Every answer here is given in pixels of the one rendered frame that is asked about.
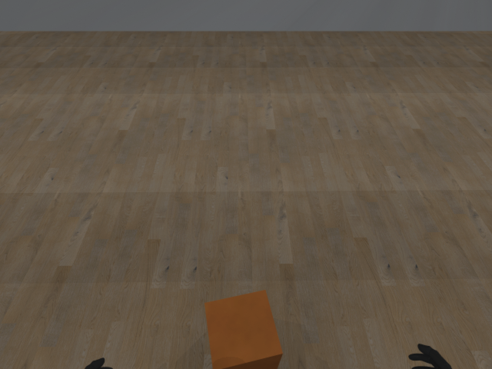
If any carton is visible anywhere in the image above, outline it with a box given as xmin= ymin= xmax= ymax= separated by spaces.
xmin=204 ymin=290 xmax=283 ymax=369

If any right robot hand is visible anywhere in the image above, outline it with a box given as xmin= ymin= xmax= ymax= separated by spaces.
xmin=408 ymin=344 xmax=452 ymax=369

